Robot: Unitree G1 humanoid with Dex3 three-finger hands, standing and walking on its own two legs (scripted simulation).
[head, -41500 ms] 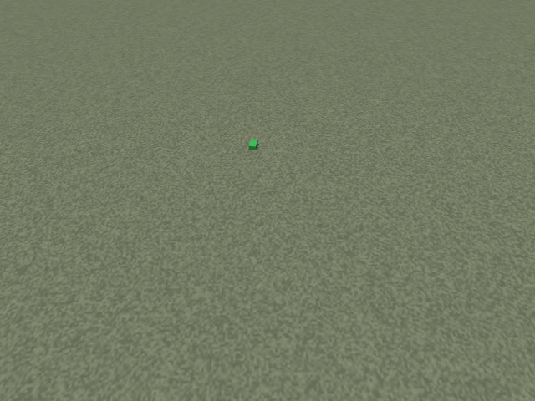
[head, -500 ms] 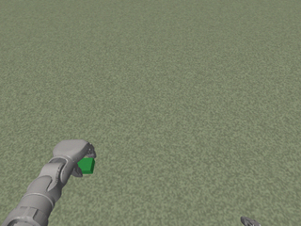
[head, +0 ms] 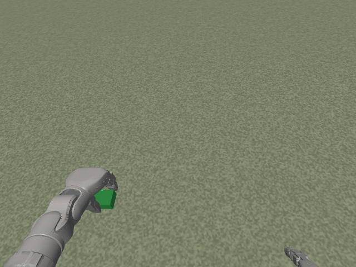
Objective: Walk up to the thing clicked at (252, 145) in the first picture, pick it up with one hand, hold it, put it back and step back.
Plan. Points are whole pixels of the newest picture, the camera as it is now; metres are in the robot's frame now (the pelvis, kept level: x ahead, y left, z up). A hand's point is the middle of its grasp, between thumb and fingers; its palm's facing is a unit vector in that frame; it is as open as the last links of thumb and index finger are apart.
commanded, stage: hold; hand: left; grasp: from above
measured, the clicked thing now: (101, 199) +0.32 +0.22 -0.08
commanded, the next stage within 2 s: crouch in 1.12 s
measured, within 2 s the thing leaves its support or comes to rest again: neither
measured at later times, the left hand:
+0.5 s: hand (91, 201) +0.29 +0.22 -0.01, palm faces -0.45 +0.00 -0.89, open 7.1 cm
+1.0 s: hand (91, 199) +0.29 +0.21 +0.00, palm faces -0.45 +0.00 -0.89, open 7.1 cm
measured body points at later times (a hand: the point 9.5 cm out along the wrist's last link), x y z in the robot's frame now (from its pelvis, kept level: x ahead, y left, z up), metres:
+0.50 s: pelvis -0.01 +0.00 +0.01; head +0.00 -0.03 +0.46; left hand +0.31 +0.21 +0.04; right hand +0.14 -0.26 -0.11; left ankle +0.00 +0.13 -0.72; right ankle +0.03 -0.14 -0.72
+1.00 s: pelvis -0.01 +0.00 +0.01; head +0.00 -0.03 +0.46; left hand +0.31 +0.21 +0.05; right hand +0.15 -0.26 -0.10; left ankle +0.00 +0.13 -0.72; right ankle +0.03 -0.14 -0.72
